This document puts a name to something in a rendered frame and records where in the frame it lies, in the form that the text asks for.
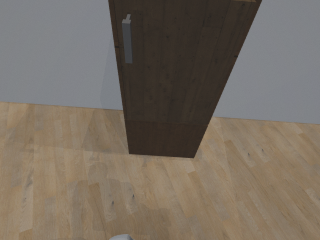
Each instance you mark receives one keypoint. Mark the handle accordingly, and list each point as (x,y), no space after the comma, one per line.
(127,39)

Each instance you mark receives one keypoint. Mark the cupboard door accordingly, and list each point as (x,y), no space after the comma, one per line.
(182,51)

